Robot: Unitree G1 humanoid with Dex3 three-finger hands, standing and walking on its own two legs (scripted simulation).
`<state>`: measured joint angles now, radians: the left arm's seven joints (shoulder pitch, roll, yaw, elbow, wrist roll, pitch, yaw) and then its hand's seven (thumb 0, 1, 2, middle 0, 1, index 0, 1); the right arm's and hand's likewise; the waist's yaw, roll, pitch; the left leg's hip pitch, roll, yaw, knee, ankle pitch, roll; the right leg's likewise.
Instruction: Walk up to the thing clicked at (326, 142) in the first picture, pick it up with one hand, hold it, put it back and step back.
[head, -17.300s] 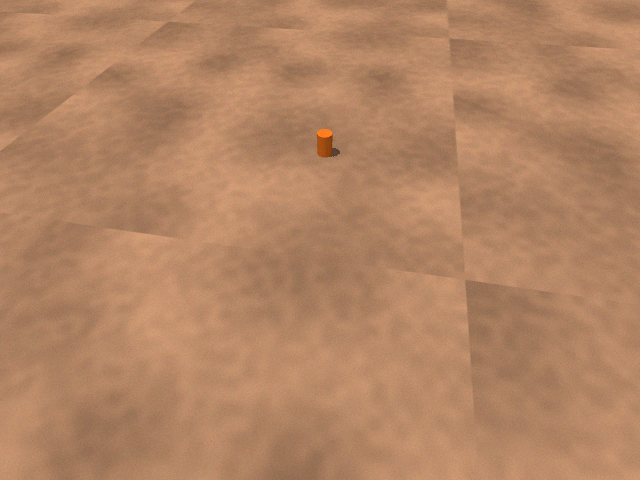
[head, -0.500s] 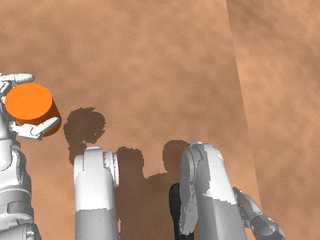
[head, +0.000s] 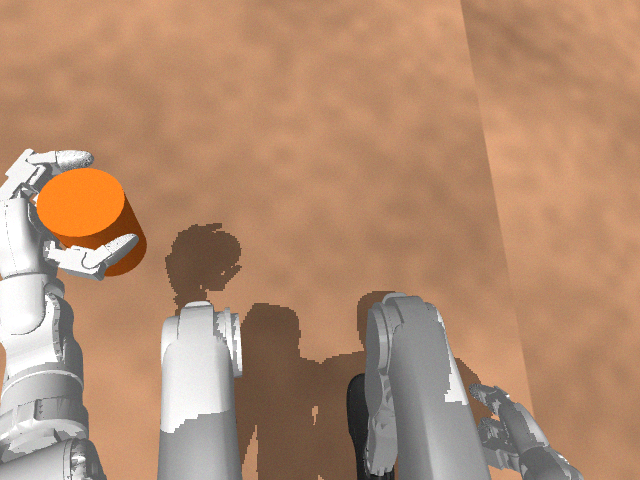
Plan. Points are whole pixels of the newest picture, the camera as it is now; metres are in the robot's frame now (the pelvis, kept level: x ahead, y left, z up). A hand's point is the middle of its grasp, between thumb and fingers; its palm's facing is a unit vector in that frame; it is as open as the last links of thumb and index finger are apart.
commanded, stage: settle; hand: left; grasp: from the side
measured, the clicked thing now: (99, 227) +0.42 +0.27 -0.07
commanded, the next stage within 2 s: lift in 0.40 s
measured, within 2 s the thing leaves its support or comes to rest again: neither
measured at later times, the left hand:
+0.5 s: hand (82, 203) +0.42 +0.27 -0.02, palm faces +0.25 -0.97 -0.07, open 11.3 cm
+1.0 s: hand (45, 183) +0.41 +0.27 +0.06, palm faces +0.22 -0.97 -0.07, open 11.3 cm
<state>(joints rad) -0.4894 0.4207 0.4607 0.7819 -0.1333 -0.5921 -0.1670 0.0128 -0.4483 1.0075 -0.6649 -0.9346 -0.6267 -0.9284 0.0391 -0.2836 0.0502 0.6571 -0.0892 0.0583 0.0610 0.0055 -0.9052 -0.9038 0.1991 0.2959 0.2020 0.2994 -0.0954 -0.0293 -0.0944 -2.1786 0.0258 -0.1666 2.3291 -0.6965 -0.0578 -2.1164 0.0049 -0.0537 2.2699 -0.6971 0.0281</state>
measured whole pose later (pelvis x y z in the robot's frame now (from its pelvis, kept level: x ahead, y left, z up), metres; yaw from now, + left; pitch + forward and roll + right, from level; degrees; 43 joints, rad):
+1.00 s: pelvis +0.00 +0.00 +0.07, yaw +2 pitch +33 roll -4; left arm -0.43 0.36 0.40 0.62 -0.15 -0.47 -0.17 0.01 -0.48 1.05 -0.66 -0.96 -0.63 -0.95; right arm 0.10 -0.26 0.00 0.63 -0.03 0.03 0.03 0.01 -0.92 -0.90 0.20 0.30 0.20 0.30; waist -0.07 0.01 -0.17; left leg -2.00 0.03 -0.11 2.10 -0.68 -0.04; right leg -1.94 -0.01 -0.03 2.06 -0.69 0.03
